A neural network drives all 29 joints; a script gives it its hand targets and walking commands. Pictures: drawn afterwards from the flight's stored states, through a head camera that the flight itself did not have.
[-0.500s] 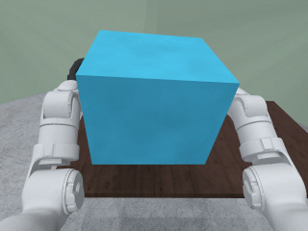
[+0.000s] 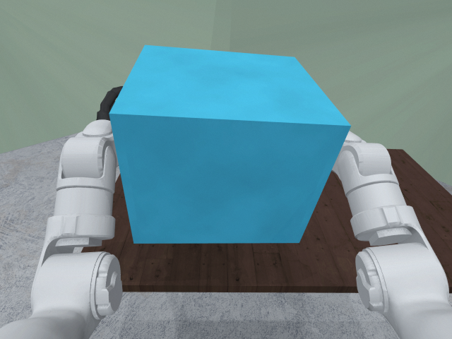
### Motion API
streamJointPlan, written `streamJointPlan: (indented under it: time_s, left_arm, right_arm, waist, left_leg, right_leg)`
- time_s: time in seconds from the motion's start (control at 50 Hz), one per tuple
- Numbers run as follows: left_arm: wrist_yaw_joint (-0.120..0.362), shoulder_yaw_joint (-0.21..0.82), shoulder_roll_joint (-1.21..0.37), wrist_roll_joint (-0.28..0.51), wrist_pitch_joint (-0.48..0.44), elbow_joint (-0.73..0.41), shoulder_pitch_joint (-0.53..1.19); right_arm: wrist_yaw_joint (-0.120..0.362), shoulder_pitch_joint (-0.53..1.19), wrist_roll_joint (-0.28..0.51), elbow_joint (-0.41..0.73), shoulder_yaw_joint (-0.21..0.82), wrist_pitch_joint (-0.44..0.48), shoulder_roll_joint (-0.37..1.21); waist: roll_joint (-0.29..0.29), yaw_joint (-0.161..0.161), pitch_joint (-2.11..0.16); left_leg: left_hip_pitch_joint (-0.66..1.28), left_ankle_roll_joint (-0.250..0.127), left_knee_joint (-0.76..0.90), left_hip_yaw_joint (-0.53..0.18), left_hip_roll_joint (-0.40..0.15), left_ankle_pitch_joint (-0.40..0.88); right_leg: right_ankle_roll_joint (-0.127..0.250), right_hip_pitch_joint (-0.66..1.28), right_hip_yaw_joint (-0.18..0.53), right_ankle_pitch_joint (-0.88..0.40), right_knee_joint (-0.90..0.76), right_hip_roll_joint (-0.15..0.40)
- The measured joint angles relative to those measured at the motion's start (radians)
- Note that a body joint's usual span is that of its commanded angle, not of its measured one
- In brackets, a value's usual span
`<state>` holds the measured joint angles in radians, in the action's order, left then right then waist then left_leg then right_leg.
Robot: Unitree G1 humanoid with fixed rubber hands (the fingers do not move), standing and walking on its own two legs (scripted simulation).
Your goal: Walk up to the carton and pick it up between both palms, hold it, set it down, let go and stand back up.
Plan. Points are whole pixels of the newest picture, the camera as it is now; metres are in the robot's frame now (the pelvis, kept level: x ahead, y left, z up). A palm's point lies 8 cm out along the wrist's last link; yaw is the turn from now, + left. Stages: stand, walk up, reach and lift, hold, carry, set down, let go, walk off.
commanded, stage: hold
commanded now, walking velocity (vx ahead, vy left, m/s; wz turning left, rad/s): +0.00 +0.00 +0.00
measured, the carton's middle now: (220, 142) +0.38 +0.00 +0.24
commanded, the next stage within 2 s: none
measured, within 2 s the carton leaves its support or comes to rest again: neither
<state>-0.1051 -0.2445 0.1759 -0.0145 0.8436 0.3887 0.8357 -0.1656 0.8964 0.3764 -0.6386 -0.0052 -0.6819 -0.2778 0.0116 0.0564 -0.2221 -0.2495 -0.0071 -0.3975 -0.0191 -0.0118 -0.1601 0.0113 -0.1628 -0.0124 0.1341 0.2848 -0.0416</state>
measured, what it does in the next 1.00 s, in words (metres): stands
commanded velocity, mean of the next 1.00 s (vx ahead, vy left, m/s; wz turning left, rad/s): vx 0.00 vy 0.00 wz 0.00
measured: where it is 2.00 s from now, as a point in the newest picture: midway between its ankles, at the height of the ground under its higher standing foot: outside the picture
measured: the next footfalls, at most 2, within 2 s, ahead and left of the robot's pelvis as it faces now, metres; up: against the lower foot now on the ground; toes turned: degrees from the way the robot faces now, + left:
none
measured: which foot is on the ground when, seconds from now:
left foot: down 0.00-1.00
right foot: down 0.00-1.00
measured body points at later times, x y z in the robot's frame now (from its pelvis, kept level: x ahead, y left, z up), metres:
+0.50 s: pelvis +0.00 +0.00 +0.00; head -0.08 +0.01 +0.44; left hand +0.38 +0.18 +0.26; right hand +0.38 -0.19 +0.26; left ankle +0.03 +0.11 -0.75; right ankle +0.01 -0.11 -0.75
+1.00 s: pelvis -0.01 +0.00 +0.00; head -0.08 +0.01 +0.44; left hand +0.39 +0.18 +0.26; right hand +0.38 -0.19 +0.26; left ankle +0.03 +0.11 -0.75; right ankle +0.01 -0.11 -0.75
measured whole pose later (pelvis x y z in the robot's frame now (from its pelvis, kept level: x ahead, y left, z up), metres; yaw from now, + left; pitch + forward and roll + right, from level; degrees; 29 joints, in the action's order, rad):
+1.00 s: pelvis -0.01 +0.00 +0.00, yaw +0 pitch +1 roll -2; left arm -0.10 -0.25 0.18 -0.01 0.82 0.47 0.88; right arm -0.16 0.94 0.36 -0.70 -0.01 -0.68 -0.28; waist 0.01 0.05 -0.22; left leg -0.26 -0.01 -0.39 -0.02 -0.01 -0.15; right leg 0.01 -0.18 -0.01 0.13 0.29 -0.04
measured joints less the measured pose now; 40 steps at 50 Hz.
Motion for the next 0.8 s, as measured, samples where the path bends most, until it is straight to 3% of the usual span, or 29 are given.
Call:
streamJointPlan:
  time_s: [0.8]
  left_arm:
    - [0.0,-0.006,-0.003,-0.004,-0.01,0.033,0.015]
  right_arm:
    - [0.007,0.017,-0.01,-0.033,-0.006,0.0,0.001]
  waist:
    - [0.001,-0.004,-0.008]
  left_leg:
    - [-0.004,0.002,0.003,0.002,-0.003,0.008]
  right_leg:
    - [0.003,-0.009,0.004,-0.005,0.003,-0.003]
